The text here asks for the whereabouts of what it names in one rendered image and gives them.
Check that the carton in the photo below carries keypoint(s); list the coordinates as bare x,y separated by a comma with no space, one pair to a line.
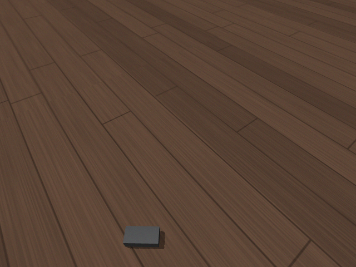
142,236

